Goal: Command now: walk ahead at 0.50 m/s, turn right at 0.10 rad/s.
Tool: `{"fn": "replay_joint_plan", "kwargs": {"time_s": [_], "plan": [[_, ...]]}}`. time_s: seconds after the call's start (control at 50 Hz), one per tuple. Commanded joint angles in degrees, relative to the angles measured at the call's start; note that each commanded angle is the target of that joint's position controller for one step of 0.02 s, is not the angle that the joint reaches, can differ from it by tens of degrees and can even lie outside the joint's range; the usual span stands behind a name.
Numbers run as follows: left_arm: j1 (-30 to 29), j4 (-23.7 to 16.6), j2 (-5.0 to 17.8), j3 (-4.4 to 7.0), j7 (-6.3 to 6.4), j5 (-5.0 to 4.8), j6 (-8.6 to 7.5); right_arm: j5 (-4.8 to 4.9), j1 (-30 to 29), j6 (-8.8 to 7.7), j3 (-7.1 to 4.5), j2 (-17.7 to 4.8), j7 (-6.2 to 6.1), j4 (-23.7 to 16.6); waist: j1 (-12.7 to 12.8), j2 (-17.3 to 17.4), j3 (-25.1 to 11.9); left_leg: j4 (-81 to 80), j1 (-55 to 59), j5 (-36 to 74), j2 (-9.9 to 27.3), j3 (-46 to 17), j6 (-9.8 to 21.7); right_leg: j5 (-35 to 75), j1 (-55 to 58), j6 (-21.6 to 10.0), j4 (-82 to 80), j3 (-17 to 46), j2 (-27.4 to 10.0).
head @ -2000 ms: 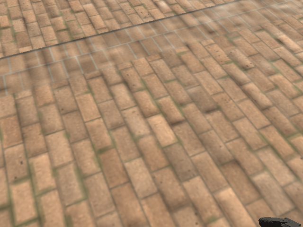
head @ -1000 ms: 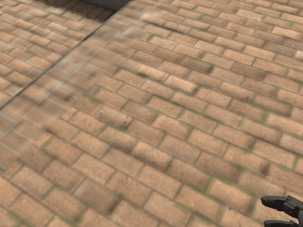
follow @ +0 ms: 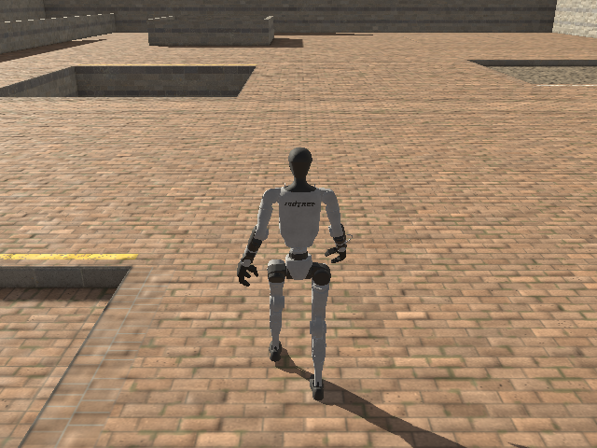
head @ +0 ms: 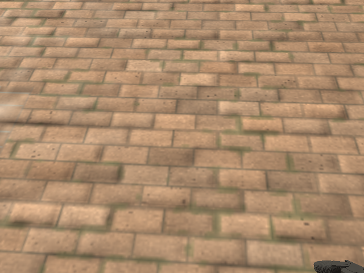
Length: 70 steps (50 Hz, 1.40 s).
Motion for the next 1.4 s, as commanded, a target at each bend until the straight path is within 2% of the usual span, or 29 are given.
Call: {"fn": "replay_joint_plan", "kwargs": {"time_s": [0.02, 0.04, 0.06, 0.08, 0.1, 0.12, 0.16, 0.18, 0.3, 0.38, 0.48, 0.54, 0.58, 0.6, 0.62, 0.64, 0.66, 0.68, 0.72, 0.8, 0.88, 0.96, 1.04, 1.06, 1.08, 1.1, 1.14, 1.2, 1.4], "plan": [[1.0, -1.4, 10.1, 2.76, 0.57, -0.1, 0.31, -0.04, -2.1, -1.39, -2.12, -7.1, 0.3, -4.6, -2.4, -8.5, 0.5, -2.0, 3.1, -6.2, -1.8, 1.5, 2.9, 37.9, 2.1, -6.8, 3.1, 7.8, -17.2], [-0.1, -1.5, 9.9, 2.54, 0.64, 0.02, 0.59, -0.24, 4.2, -1.45, -3.09, -8.6, -0.07, -2.9, -6.0, -8.1, -3.7, -3.3, 12.4, -5.1, -3.7, 3.4, 4.5, 47.1, 1.2, -5.6, 10.5, 5.8, -14.7], [-0.4, -2.3, 8.2, 1.67, 0.77, 0.63, 0.65, -0.72, 13.4, -1.46, -4.04, -11.4, -0.48, -1.0, -10.1, -6.5, -11.3, -0.3, 28.1, -1.2, 0.9, -0.6, 7.4, 43.5, -5.9, -3.6, 22.9, 3.4, -11.8], [6.5, -3.1, 3.4, 0.24, 0.58, 0.86, -0.22, -1.56, 20.6, -1.24, -5.28, -16.6, -0.8, -0.2, -9.2, 5.3, -21.1, -0.2, 51.3, -5.5, 14.9, -23.0, 15.9, 20.8, -26.7, 0.7, 45.3, 0.4, -3.7], [7.5, -2.3, 3.2, -0.21, 0.26, -0.04, -1.15, -0.31, 23.3, -0.82, -4.64, -13.4, -0.49, 1.3, -10.0, 14.1, -25.5, -10.4, 57.9, -17.7, 20.5, -42.3, 19.6, -12.3, -38.9, 2.0, 56.5, 4.6, 1.0], [1.9, -3.1, 8.4, 1.1, -0.05, -1.57, -1.57, 0.45, 20.3, -0.58, -3.61, -10.0, -0.82, 0.8, -11.2, 7.0, -16.0, -12.5, 51.6, -27.2, 19.1, -36.7, 16.2, -10.4, -45.1, 1.5, 60.8, 6.9, -2.8], [-6.0, -5.2, 8.1, 1.09, -0.02, -1.09, -1.43, -0.75, 12.8, -0.22, -2.51, -7.1, -1.23, 0.0, -8.2, 0.0, -3.6, -16.1, 33.6, -22.0, 14.9, -22.2, 12.5, -1.3, -43.8, 1.1, 54.8, 3.2, -8.1], [-5.3, -4.8, 7.7, 1.5, 0.11, -0.56, -0.83, -1.32, 10.6, -0.64, -2.05, -5.5, -1.27, -0.2, -6.1, 1.3, -1.9, -17.7, 28.5, -18.0, 12.9, -17.7, 11.5, 1.5, -40.6, 1.1, 51.2, 3.6, -10.1], [-4.9, -4.2, 3.9, 1.16, 0.59, -0.3, 1.21, -1.35, 10.2, -2.0, -2.97, -7.4, -1.73, 2.3, -4.2, 0.9, 0.5, -22.9, 24.7, 0.0, 11.1, -2.4, 11.5, 13.2, -41.2, 3.3, 42.2, 4.2, -11.2], [-11.4, -5.9, 2.3, 0.6, -0.87, -0.29, 0.23, -0.98, 10.6, -1.31, -3.01, -8.2, -2.53, 2.9, -6.5, 0.5, 1.7, -23.5, 26.4, 3.7, 8.3, 6.3, 8.8, 25.6, -38.7, 3.0, 27.2, -0.5, -10.3], [-19.5, -10.1, 1.2, 0.04, -2.82, -0.41, 0.11, 0.05, 15.4, 0.85, -3.75, -10.3, -3.07, 5.1, -9.4, -0.6, 4.3, -20.6, 37.2, 9.0, 12.3, 8.8, 8.4, 23.0, -42.1, 1.2, 18.5, -4.2, -9.3], [-17.9, -11.5, 3.4, 1.13, -3.6, -0.27, 0.35, 0.71, 14.4, 2.37, -4.43, -12.3, -3.74, 4.8, -6.5, 1.9, 1.5, -12.1, 41.6, 31.8, 13.2, 11.1, 6.8, 13.9, -36.5, -1.7, 17.5, -8.4, -5.4], [-6.9, -9.3, 7.3, 3.35, -3.35, -0.37, 0.65, 0.78, 12.9, 3.35, -4.69, -13.3, -4.5, 4.2, 0.2, 2.9, -4.9, 4.1, 39.3, 42.7, 11.7, 12.7, 5.0, 11.6, -21.5, -4.9, 15.4, -10.2, -1.1], [2.9, -6.9, 11.0, 5.26, -2.38, -0.4, 1.01, 0.56, 12.3, 3.17, -4.14, -12.2, -4.77, 3.5, 5.3, -0.1, -10.0, 18.9, 28.7, 32.7, 9.4, 13.2, 2.8, 14.7, -4.5, -7.6, 12.1, -5.2, -2.4], [5.1, -6.3, 17.4, 6.48, -1.31, -0.7, 1.22, -1.68, 16.8, 1.85, -1.71, -4.5, -3.98, 0.5, 0.9, -14.4, -14.9, 39.9, 3.0, -15.3, 0.2, 12.0, -0.7, 11.9, 17.1, -16.2, 11.7, 21.8, -17.0], [5.5, -8.1, 15.9, 5.58, -1.57, -0.53, 0.33, -0.71, 15.3, -0.71, -1.03, -5.2, -2.92, -0.6, 1.4, -13.6, -23.8, 50.8, -8.3, -37.6, -6.4, -1.5, -1.1, 5.8, 24.7, -23.2, 2.8, 45.2, -24.4], [4.3, -7.7, 11.8, 4.38, -1.69, -0.07, -0.19, 1.61, 8.7, -2.26, -2.16, -9.0, -2.03, -2.3, 3.5, -9.0, -17.7, 50.9, -13.8, -32.7, -2.4, -5.3, 0.1, 7.1, 21.3, -19.3, 1.0, 36.8, -22.2], [1.1, -7.7, 10.0, 3.8, -1.66, -0.31, -0.48, 1.78, 6.8, -3.07, -1.85, -8.8, -1.84, -3.1, 1.5, -6.0, -11.1, 45.8, -13.3, -27.5, 0.1, -4.6, 0.9, 10.9, 12.7, -16.7, 0.8, 28.5, -19.6], [-5.9, -9.2, 6.9, 2.64, -1.45, 0.02, -0.42, -0.52, 7.1, -2.71, -2.51, -9.1, -2.38, -2.2, -3.3, -3.1, -4.9, 36.8, -6.2, -22.4, 3.3, -4.1, -0.1, 21.0, -2.1, -14.1, -1.4, 19.5, -15.3], [-7.3, -9.4, 8.5, 2.92, -0.25, 0.22, -0.58, -1.32, 7.9, -0.35, -2.18, -6.8, -2.5, -2.8, -5.7, -4.7, -2.7, 27.5, -1.0, -17.5, 3.1, -2.0, -3.9, 27.9, -14.0, -14.4, -4.4, 13.6, -12.5], [-4.4, -8.0, 9.7, 3.26, 0.78, -0.22, 0.06, -1.11, -1.2, -0.37, -1.06, -4.3, -2.29, -5.1, -2.0, -6.7, -0.9, 8.9, 3.4, -1.9, -0.3, -1.1, -5.1, 20.5, -18.3, -10.7, -3.3, 9.5, -8.4], [-1.0, -6.3, 9.6, 3.31, 0.88, -0.76, 0.55, 0.08, -4.9, -1.11, -1.82, -6.5, -1.55, -6.7, -0.5, -7.9, -1.1, 0.6, 6.7, 0.7, -2.2, -3.2, -4.1, 13.4, -14.5, -8.9, 0.7, 15.1, -10.6], [-2.4, -6.5, 7.7, 2.86, 0.99, -0.39, 1.09, -0.05, 3.3, -2.01, -3.63, -9.1, -1.54, -5.0, -5.5, -10.0, -3.0, -3.6, 16.9, -6.4, -2.6, -2.5, -0.1, 14.1, -12.0, -6.0, 10.2, 19.3, -10.3], [-2.3, -7.1, 4.7, 1.74, 0.77, 0.0, 0.93, -1.03, 9.8, -2.37, -4.45, -11.1, -1.9, -4.2, -8.5, -7.3, -8.5, -3.0, 28.4, -7.7, 2.6, -6.7, 2.8, 12.9, -15.6, -3.9, 21.2, 16.2, -7.1], [3.4, -8.3, 0.7, 0.56, 0.79, -0.28, 0.58, -2.23, 16.9, -2.19, -5.56, -16.0, -2.3, -3.5, -8.1, 5.6, -17.2, -5.6, 48.3, -15.0, 15.8, -26.2, 9.8, -2.6, -30.9, 0.3, 40.9, 8.4, 0.2], [6.3, -9.1, 3.2, 0.47, 0.8, -1.43, 0.1, -1.06, 19.8, -1.52, -5.82, -15.8, -1.66, -1.9, -7.2, 18.1, -19.2, -12.5, 53.2, -32.3, 22.6, -47.9, 14.9, -14.5, -44.5, 1.7, 53.5, 6.2, -0.3], [-2.7, -8.8, 9.6, 2.14, 0.83, -1.02, 0.72, -0.52, 14.1, -0.74, -3.86, -8.5, -2.15, -3.5, -8.9, 4.5, -6.1, -14.4, 40.3, -34.7, 18.2, -33.2, 10.5, -4.9, -48.0, 2.5, 59.2, 5.1, -5.6], [-5.3, -9.6, 7.0, 2.3, 0.28, -0.67, 1.4, -1.36, 9.7, -0.56, -2.8, -5.7, -2.51, -2.7, -5.6, 4.2, -0.1, -17.9, 26.8, -17.8, 12.1, -16.3, 8.7, 2.0, -41.4, 2.4, 52.4, 3.8, -9.9], [-16.2, -12.2, 2.1, 0.68, -1.83, -0.44, 1.34, -0.51, 12.4, -0.29, -4.25, -10.0, -3.09, 1.5, -8.3, 1.0, 2.2, -21.5, 30.4, 0.5, 11.1, 4.6, 8.5, 21.5, -40.9, 3.2, 27.8, -1.9, -10.3]]}}
Velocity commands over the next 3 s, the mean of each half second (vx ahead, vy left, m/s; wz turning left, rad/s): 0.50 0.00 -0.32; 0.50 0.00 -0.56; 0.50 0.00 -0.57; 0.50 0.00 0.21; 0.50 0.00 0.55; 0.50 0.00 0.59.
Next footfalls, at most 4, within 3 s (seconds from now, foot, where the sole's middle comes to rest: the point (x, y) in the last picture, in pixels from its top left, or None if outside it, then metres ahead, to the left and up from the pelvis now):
0.06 left None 0.22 0.13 -0.77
0.60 right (247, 271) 0.49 -0.14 -0.77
1.06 left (219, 187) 0.82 -0.04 -0.77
1.58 right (314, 184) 0.86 -0.43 -0.77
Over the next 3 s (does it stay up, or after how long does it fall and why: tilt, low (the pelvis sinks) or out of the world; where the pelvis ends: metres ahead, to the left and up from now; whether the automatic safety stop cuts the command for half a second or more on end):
stays up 1.50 -0.61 0.00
